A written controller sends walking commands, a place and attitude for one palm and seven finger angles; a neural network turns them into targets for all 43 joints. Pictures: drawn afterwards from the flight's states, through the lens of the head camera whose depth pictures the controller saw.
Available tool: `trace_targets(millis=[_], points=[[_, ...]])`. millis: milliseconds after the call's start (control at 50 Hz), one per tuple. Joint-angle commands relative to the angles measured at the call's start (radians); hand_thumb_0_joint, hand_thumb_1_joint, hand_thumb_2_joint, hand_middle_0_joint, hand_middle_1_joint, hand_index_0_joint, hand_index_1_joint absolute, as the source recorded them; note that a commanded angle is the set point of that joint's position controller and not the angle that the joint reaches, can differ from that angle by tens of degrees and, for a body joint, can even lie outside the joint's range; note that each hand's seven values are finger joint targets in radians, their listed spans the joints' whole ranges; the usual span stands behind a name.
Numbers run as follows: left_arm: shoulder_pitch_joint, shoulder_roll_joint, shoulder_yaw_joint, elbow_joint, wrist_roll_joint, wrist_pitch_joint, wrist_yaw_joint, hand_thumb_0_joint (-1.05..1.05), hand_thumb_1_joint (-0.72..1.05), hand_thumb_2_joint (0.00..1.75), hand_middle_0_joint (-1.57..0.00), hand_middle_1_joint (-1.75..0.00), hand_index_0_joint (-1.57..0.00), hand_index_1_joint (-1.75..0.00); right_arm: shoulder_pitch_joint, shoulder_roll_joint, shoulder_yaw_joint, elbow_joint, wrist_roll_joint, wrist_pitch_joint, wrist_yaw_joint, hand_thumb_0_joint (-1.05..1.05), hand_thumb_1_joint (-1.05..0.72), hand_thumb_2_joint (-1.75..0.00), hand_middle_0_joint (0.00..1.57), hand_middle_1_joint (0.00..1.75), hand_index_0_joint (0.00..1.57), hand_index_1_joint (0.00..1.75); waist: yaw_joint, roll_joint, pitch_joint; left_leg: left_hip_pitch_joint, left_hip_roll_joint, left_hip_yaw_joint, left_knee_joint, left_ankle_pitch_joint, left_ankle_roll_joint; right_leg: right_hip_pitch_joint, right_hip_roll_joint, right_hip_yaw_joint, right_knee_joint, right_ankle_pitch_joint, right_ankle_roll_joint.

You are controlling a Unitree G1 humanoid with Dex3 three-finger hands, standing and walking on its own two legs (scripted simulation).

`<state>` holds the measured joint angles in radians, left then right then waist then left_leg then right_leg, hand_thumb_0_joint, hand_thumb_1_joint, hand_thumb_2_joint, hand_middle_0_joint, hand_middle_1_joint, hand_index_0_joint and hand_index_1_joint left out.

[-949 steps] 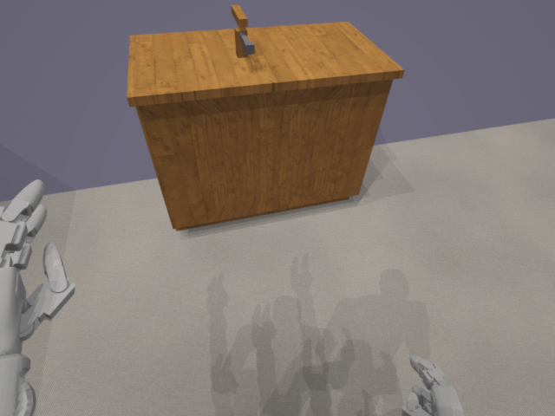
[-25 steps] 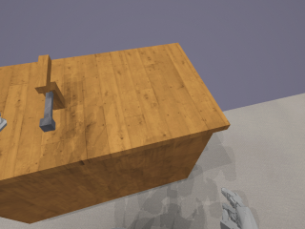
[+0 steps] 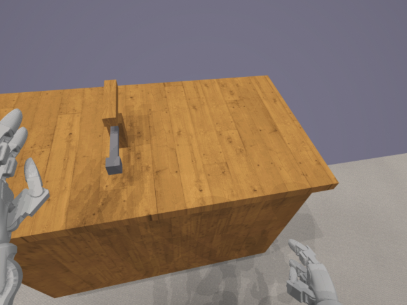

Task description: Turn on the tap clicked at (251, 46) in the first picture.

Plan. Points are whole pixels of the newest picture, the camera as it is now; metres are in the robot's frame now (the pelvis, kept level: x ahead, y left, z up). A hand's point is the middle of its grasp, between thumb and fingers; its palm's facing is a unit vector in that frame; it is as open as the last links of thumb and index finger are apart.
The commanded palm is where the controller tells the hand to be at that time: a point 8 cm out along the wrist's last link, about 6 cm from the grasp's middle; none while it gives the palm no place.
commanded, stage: come to a stop and stand still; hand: left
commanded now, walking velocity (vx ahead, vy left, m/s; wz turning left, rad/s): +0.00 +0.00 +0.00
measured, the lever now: (114, 165) +0.36 +0.23 +0.05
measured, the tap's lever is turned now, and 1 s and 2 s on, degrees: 0 0 0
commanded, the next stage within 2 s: look again from close up in 0.28 s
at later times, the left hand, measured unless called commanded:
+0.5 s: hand (60, 185) +0.24 +0.24 +0.16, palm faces +0.36 -0.85 -0.37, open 7.4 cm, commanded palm +0.17 +0.28 +0.18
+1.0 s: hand (74, 185) +0.24 +0.22 +0.16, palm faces +0.35 -0.87 -0.34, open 7.4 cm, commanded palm +0.18 +0.26 +0.18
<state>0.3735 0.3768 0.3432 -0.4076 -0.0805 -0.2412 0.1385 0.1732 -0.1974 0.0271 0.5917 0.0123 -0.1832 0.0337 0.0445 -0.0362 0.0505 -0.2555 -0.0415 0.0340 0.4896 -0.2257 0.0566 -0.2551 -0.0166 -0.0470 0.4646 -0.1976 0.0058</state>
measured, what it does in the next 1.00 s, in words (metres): stands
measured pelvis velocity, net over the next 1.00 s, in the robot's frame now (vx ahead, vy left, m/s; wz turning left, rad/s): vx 0.01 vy -0.02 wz -0.04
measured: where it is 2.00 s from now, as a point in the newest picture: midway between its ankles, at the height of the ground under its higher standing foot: outside the picture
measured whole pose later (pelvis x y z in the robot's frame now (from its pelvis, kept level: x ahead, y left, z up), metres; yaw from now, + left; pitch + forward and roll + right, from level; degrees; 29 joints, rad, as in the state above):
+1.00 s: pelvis +0.01 -0.02 +0.01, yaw -2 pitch -1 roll -1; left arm 0.43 0.35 0.35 -0.45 -0.07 -0.15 0.10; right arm 0.18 -0.19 0.03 0.56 0.01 -0.10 -0.01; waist 0.02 -0.01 0.04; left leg -0.20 0.00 0.06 0.43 -0.22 0.03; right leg -0.20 0.03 -0.02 0.39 -0.17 -0.02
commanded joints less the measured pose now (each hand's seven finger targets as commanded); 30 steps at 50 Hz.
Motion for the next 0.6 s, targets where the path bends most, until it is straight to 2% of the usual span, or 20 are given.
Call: trace_targets(millis=[0, 20, 60, 80, 100, 120, 160, 180, 200, 220, 280, 300, 320, 360, 400, 420, 480, 500, 520, 580], points=[[-0.075, 0.199, 0.137, -0.234, 0.001, -0.06, 0.009, 0.0, 0.9, 0.9, -0.2, -0.3, -0.2, -0.3, -0.06, -0.158, -0.064, -0.14, 0.007, -0.024, -0.014, 0.0, -0.9, -0.9, 0.2, 0.3, 0.2, 0.3, -0.012, 0.138, -0.151, -0.031, 0.142, -0.166, -0.177, 0.008, -0.058, 0.112, -0.023, 0.042, 0.001, 0.075, -0.014], [-0.069, 0.171, 0.117, -0.235, 0.001, -0.058, 0.005, 0.0, 0.9, 0.9, -0.2, -0.3, -0.2, -0.3, -0.058, -0.145, -0.061, -0.147, 0.004, -0.021, -0.016, 0.0, -0.9, -0.9, 0.2, 0.3, 0.2, 0.3, -0.011, 0.13, -0.153, -0.024, 0.143, -0.164, -0.173, 0.021, -0.062, 0.109, -0.029, 0.039, -0.006, 0.083, -0.015], [-0.072, 0.158, 0.108, -0.234, 0.002, -0.052, 0.004, 0.0, 0.9, 0.9, -0.2, -0.3, -0.2, -0.3, -0.057, -0.148, -0.06, -0.15, 0.006, -0.019, -0.016, 0.0, -0.9, -0.9, 0.2, 0.3, 0.2, 0.3, -0.013, 0.115, -0.146, -0.03, 0.142, -0.157, -0.176, 0.007, -0.064, 0.115, -0.027, 0.04, -0.015, 0.083, -0.015], [-0.078, 0.154, 0.103, -0.242, 0.007, -0.051, 0.003, 0.0, 0.9, 0.9, -0.2, -0.3, -0.2, -0.3, -0.059, -0.15, -0.059, -0.151, 0.005, -0.018, -0.016, 0.0, -0.9, -0.9, 0.2, 0.3, 0.2, 0.3, -0.014, 0.121, -0.139, -0.034, 0.143, -0.159, -0.182, 0.004, -0.068, 0.115, -0.025, 0.04, -0.015, 0.083, -0.015], [-0.079, 0.175, 0.118, -0.246, 0.008, -0.049, 0.004, 0.0, 0.9, 0.9, -0.2, -0.3, -0.2, -0.3, -0.065, -0.155, -0.06, -0.149, 0.005, -0.016, -0.018, 0.0, -0.9, -0.9, 0.2, 0.3, 0.2, 0.3, -0.015, 0.146, -0.15, -0.021, 0.146, -0.165, -0.187, 0.008, -0.07, 0.115, -0.022, 0.043, -0.004, 0.082, -0.014], [-0.079, 0.146, 0.095, -0.246, 0.012, -0.047, 0.002, 0.0, 0.9, 0.9, -0.2, -0.3, -0.2, -0.3, -0.064, -0.144, -0.058, -0.151, 0.004, -0.013, -0.02, 0.0, -0.9, -0.9, 0.2, 0.3, 0.2, 0.3, -0.016, 0.14, -0.146, -0.017, 0.15, -0.162, -0.187, 0.006, -0.072, 0.112, -0.027, 0.039, -0.012, 0.08, -0.014], [-0.087, 0.134, 0.084, -0.246, 0.021, -0.039, 0.002, 0.0, 0.9, 0.9, -0.2, -0.3, -0.2, -0.3, -0.067, -0.147, -0.055, -0.155, 0.004, -0.011, -0.022, 0.0, -0.9, -0.9, 0.2, 0.3, 0.2, 0.3, -0.017, 0.129, -0.13, -0.022, 0.151, -0.155, -0.194, -0.024, -0.07, 0.111, -0.024, 0.043, -0.024, 0.073, -0.014], [-0.091, 0.135, 0.086, -0.254, 0.028, -0.037, 0.003, 0.0, 0.9, 0.9, -0.2, -0.3, -0.2, -0.3, -0.067, -0.147, -0.054, -0.155, 0.001, -0.009, -0.023, 0.0, -0.9, -0.9, 0.2, 0.3, 0.2, 0.3, -0.018, 0.127, -0.134, -0.027, 0.15, -0.153, -0.194, -0.042, -0.067, 0.119, -0.022, 0.046, -0.029, 0.072, -0.015], [-0.087, 0.161, 0.108, -0.254, 0.029, -0.031, 0.005, 0.0, 0.9, 0.9, -0.2, -0.3, -0.2, -0.3, -0.074, -0.152, -0.055, -0.153, 0.003, -0.006, -0.026, 0.0, -0.9, -0.9, 0.2, 0.3, 0.2, 0.3, -0.018, 0.13, -0.141, -0.019, 0.151, -0.154, -0.198, -0.046, -0.066, 0.122, -0.021, 0.05, -0.025, 0.074, -0.013], [-0.093, 0.122, 0.079, -0.256, 0.032, -0.031, 0.002, 0.0, 0.9, 0.9, -0.2, -0.3, -0.2, -0.3, -0.068, -0.142, -0.051, -0.156, 0.002, -0.004, -0.029, 0.0, -0.9, -0.9, 0.2, 0.3, 0.2, 0.3, -0.02, 0.119, -0.134, -0.021, 0.152, -0.154, -0.201, -0.052, -0.069, 0.121, -0.022, 0.045, -0.029, 0.071, -0.014], [-0.086, 0.128, 0.088, -0.27, 0.043, -0.025, 0.003, 0.0, 0.9, 0.9, -0.2, -0.3, -0.2, -0.3, -0.071, -0.142, -0.05, -0.163, -0.001, 0.001, -0.034, 0.0, -0.9, -0.9, 0.2, 0.3, 0.2, 0.3, -0.021, 0.116, -0.131, -0.025, 0.148, -0.137, -0.198, -0.076, -0.06, 0.13, -0.022, 0.053, -0.045, 0.072, -0.016], [-0.075, 0.164, 0.12, -0.267, 0.044, -0.021, 0.006, 0.0, 0.9, 0.9, -0.2, -0.3, -0.2, -0.3, -0.076, -0.148, -0.052, -0.16, -0.001, 0.005, -0.037, 0.0, -0.9, -0.9, 0.2, 0.3, 0.2, 0.3, -0.02, 0.12, -0.14, -0.023, 0.148, -0.139, -0.196, -0.071, -0.057, 0.139, -0.021, 0.056, -0.043, 0.074, -0.015], [-0.059, 0.127, 0.096, -0.263, 0.043, -0.02, 0.003, 0.0, 0.9, 0.9, -0.2, -0.3, -0.2, -0.3, -0.077, -0.134, -0.049, -0.164, -0.002, 0.007, -0.04, 0.0, -0.9, -0.9, 0.2, 0.3, 0.2, 0.3, -0.021, 0.112, -0.14, -0.016, 0.145, -0.127, -0.188, -0.058, -0.054, 0.137, -0.028, 0.056, -0.053, 0.083, -0.016], [-0.046, 0.128, 0.099, -0.268, 0.044, -0.016, 0.002, 0.0, 0.9, 0.9, -0.2, -0.3, -0.2, -0.3, -0.069, -0.14, -0.05, -0.168, -0.003, 0.009, -0.042, 0.0, -0.9, -0.9, 0.2, 0.3, 0.2, 0.3, -0.022, 0.104, -0.138, -0.021, 0.136, -0.112, -0.172, -0.037, -0.05, 0.145, -0.03, 0.059, -0.065, 0.096, -0.019], [-0.01, 0.175, 0.145, -0.271, 0.042, -0.011, 0.004, 0.0, 0.9, 0.9, -0.2, -0.3, -0.2, -0.3, -0.074, -0.145, -0.053, -0.167, -0.004, 0.013, -0.045, 0.0, -0.9, -0.9, 0.2, 0.3, 0.2, 0.3, -0.02, 0.097, -0.16, -0.005, 0.13, -0.105, -0.154, 0.007, -0.046, 0.159, -0.035, 0.066, -0.069, 0.129, -0.022], [-0.005, 0.13, 0.108, -0.281, 0.039, -0.012, -0.001, 0.0, 0.9, 0.9, -0.2, -0.3, -0.2, -0.3, -0.072, -0.133, -0.049, -0.172, -0.003, 0.014, -0.045, 0.0, -0.9, -0.9, 0.2, 0.3, 0.2, 0.3, -0.024, 0.101, -0.16, 0.003, 0.128, -0.095, -0.146, 0.03, -0.046, 0.157, -0.039, 0.062, -0.07, 0.14, -0.023], [0.025, 0.146, 0.126, -0.281, 0.033, -0.01, -0.003, 0.0, 0.9, 0.9, -0.2, -0.3, -0.2, -0.3, -0.067, -0.138, -0.052, -0.173, -0.004, 0.014, -0.049, 0.0, -0.9, -0.9, 0.2, 0.3, 0.2, 0.3, -0.022, 0.085, -0.166, 0.014, 0.126, -0.085, -0.13, 0.064, -0.043, 0.155, -0.042, 0.07, -0.078, 0.164, -0.023], [0.042, 0.17, 0.148, -0.275, 0.032, -0.005, -0.002, 0.0, 0.9, 0.9, -0.2, -0.3, -0.2, -0.3, -0.071, -0.143, -0.052, -0.172, -0.004, 0.017, -0.051, 0.0, -0.9, -0.9, 0.2, 0.3, 0.2, 0.3, -0.022, 0.099, -0.168, 0.026, 0.125, -0.088, -0.129, 0.089, -0.044, 0.153, -0.043, 0.073, -0.076, 0.177, -0.024], [0.046, 0.132, 0.119, -0.271, 0.029, -0.005, -0.007, 0.0, 0.9, 0.9, -0.2, -0.3, -0.2, -0.3, -0.068, -0.135, -0.051, -0.171, -0.005, 0.02, -0.052, 0.0, -0.9, -0.9, 0.2, 0.3, 0.2, 0.3, -0.025, 0.091, -0.166, 0.028, 0.126, -0.083, -0.125, 0.115, -0.045, 0.155, -0.044, 0.068, -0.076, 0.192, -0.024], [0.049, 0.143, 0.124, -0.264, 0.024, 0.001, -0.009, 0.0, 0.9, 0.9, -0.2, -0.3, -0.2, -0.3, -0.062, -0.141, -0.054, -0.174, -0.004, 0.022, -0.055, 0.0, -0.9, -0.9, 0.2, 0.3, 0.2, 0.3, -0.025, 0.069, -0.167, 0.035, 0.125, -0.078, -0.115, 0.115, -0.04, 0.156, -0.048, 0.081, -0.089, 0.202, -0.023]])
